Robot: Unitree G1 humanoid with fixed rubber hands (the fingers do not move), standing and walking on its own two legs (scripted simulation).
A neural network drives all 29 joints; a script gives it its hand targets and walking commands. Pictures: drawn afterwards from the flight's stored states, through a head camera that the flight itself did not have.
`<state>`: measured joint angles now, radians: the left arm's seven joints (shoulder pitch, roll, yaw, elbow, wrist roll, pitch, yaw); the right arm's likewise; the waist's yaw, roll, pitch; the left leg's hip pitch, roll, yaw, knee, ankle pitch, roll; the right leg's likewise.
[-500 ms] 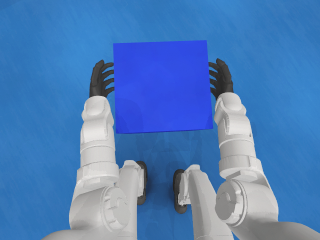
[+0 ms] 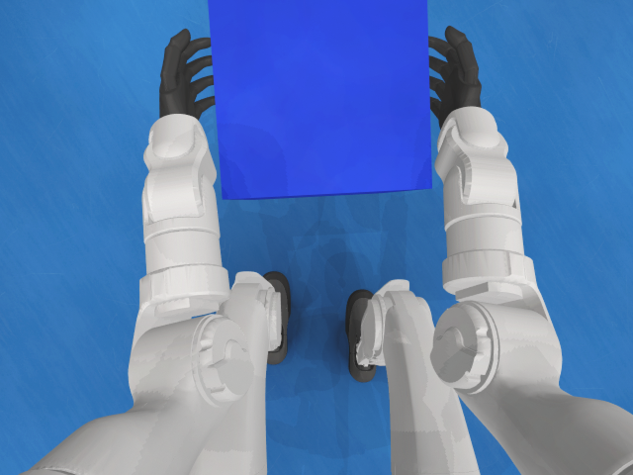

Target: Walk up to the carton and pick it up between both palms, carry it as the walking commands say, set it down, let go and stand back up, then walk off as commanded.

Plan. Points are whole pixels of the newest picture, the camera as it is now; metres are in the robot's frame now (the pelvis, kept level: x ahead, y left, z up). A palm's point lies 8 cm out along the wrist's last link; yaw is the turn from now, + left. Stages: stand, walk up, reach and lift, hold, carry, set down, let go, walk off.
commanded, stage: set down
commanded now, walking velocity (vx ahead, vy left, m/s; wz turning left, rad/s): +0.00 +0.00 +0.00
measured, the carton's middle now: (318, 118) +0.50 +0.03 -0.18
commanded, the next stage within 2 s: none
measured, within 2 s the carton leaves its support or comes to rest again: rests again in 1.96 s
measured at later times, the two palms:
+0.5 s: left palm (202, 119) +0.49 +0.18 -0.19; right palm (427, 113) +0.51 -0.12 -0.18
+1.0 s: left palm (220, 115) +0.53 +0.18 -0.28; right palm (410, 117) +0.54 -0.12 -0.28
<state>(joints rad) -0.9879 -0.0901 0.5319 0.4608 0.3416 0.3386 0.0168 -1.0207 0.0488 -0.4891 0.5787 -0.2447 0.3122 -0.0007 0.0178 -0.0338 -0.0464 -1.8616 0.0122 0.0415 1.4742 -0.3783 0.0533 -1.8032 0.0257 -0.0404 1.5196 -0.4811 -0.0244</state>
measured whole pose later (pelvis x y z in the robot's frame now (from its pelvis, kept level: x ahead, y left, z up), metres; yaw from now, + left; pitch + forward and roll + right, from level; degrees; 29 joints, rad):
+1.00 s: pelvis -0.02 +0.00 -0.12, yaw +0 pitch +42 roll -1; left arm -1.40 0.12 0.46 0.62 0.23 0.33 0.05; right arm -1.38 -0.11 -0.43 0.65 -0.14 0.31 -0.07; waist 0.03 -0.04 0.34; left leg -2.16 0.01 0.04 1.90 -0.46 0.05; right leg -2.10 0.04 -0.04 1.96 -0.58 -0.02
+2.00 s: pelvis -0.01 +0.00 -0.17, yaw +0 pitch +36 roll -1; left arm -1.58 0.29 0.41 0.85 0.14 0.28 0.01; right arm -1.54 -0.21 -0.33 0.83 -0.05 0.27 -0.03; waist 0.04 -0.04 0.50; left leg -2.22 0.00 0.04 2.10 -0.51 0.05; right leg -2.14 0.05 -0.04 2.17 -0.65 -0.02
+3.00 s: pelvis +0.00 +0.00 -0.18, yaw +0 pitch +36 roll -1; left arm -1.56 0.31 0.45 0.89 0.14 0.22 -0.04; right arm -1.54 -0.20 -0.34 0.86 -0.05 0.21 -0.01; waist 0.04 -0.03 0.51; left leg -2.22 -0.01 0.04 2.15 -0.55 0.05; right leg -2.14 0.05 -0.04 2.21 -0.69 -0.02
